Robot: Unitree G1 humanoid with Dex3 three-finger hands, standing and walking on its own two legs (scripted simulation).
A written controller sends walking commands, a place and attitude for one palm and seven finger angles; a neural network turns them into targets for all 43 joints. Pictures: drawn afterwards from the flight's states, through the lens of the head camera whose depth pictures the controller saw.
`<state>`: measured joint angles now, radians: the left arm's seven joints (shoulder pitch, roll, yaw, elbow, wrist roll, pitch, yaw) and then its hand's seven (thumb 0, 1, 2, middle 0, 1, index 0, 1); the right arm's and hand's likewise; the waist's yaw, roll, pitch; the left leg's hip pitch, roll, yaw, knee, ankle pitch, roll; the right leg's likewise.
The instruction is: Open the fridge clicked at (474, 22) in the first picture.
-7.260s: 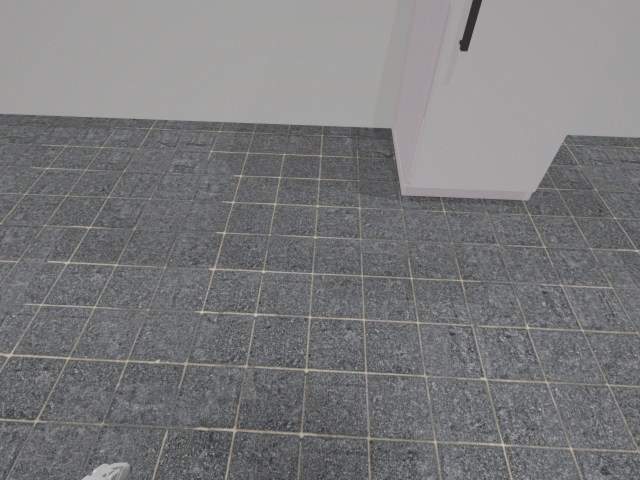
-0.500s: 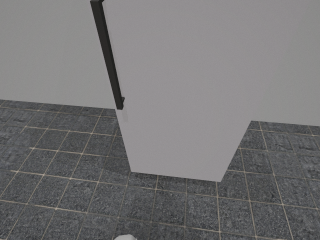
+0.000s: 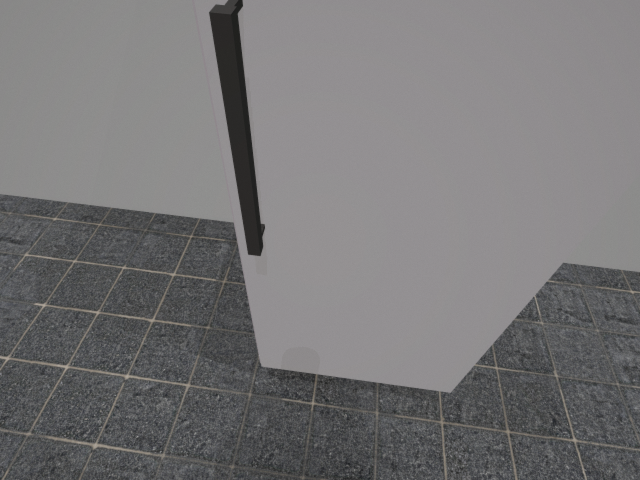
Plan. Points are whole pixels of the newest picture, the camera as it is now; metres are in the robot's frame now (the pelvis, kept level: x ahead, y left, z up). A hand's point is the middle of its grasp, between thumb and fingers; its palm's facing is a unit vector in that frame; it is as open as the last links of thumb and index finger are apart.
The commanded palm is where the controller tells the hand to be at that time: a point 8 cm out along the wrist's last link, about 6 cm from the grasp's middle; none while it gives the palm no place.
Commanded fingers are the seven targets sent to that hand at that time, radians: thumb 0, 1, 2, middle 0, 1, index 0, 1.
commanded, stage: come to a stop and stand still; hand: left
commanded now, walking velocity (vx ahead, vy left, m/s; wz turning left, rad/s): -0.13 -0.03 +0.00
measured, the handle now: (247, 153) +0.49 +0.14 +0.14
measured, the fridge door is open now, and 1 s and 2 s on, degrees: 0 0 0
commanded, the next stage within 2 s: look again from close up in 1.26 s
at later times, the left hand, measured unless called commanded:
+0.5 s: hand out of the picture +0.02 +0.16 -0.17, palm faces +0.06 -0.98 -0.20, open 7.3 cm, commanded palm none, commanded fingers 0.00 0.90 0.90 -0.20 -0.30 -0.20 -0.30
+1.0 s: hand out of the picture -0.06 +0.16 -0.18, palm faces +0.03 -0.98 -0.21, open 7.4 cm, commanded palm none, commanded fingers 0.00 0.90 0.90 -0.20 -0.30 -0.20 -0.30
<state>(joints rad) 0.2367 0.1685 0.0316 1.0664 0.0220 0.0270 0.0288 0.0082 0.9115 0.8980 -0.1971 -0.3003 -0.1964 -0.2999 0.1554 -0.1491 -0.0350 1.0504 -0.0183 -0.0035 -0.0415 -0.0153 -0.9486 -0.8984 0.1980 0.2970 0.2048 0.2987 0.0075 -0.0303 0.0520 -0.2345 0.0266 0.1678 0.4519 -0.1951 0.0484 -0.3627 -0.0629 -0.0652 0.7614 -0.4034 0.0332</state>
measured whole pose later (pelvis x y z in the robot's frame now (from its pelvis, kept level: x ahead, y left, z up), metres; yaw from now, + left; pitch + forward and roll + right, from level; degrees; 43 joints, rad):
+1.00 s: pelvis -0.04 -0.01 -0.01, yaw +0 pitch -2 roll +0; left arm 0.37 0.15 0.00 1.08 0.03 0.00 0.02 0.01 0.91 0.90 -0.20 -0.30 -0.20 -0.30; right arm 0.34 -0.17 -0.02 1.03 -0.02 0.00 -0.03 0.01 -0.91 -0.90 0.20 0.30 0.20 0.30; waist -0.01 0.01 0.00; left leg -0.18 0.02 0.04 0.53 -0.32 -0.01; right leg -0.30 -0.05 -0.09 0.53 -0.19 -0.01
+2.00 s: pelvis -0.05 -0.01 +0.00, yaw +1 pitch -3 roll +0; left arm 0.23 0.27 0.00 1.09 0.02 -0.01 0.01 0.01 0.91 0.90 -0.20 -0.30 -0.20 -0.30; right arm 0.24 -0.27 0.00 1.10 -0.01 0.00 0.00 0.01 -0.91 -0.90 0.20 0.30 0.20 0.30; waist 0.00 -0.01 0.03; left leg -0.12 0.01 0.04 0.40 -0.24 0.00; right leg -0.23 -0.05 -0.09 0.38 -0.10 0.00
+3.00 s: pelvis -0.02 -0.01 +0.01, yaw +1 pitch -2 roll +0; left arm 0.16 0.32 -0.01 1.09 0.02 -0.02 0.01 0.01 0.91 0.90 -0.20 -0.30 -0.20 -0.30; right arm 0.16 -0.32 0.01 1.11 -0.01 -0.01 0.00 0.01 -0.91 -0.90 0.20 0.30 0.20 0.30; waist 0.00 0.00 0.03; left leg -0.04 0.02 0.03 0.32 -0.24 -0.01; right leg -0.17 -0.04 -0.10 0.32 -0.12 0.00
